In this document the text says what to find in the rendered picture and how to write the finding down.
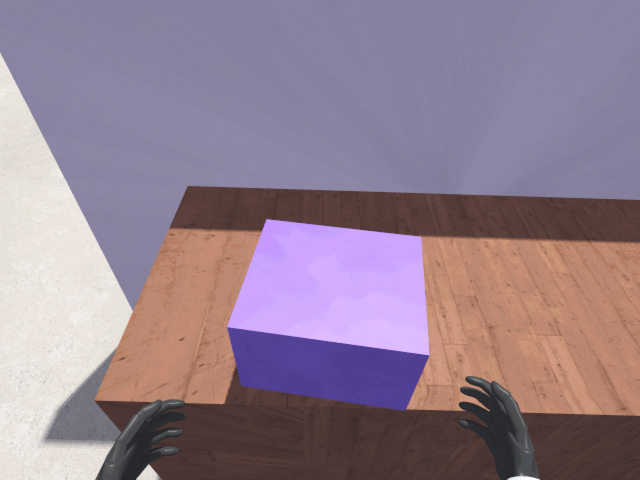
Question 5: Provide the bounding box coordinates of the pedestal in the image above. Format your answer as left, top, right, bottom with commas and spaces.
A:
94, 186, 640, 480

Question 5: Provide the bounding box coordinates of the left robot hand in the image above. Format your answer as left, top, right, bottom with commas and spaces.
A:
95, 399, 187, 480

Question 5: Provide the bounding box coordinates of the carton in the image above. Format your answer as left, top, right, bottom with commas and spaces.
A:
227, 219, 430, 411

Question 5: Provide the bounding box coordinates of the right robot hand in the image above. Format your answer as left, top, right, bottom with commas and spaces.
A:
458, 376, 540, 480

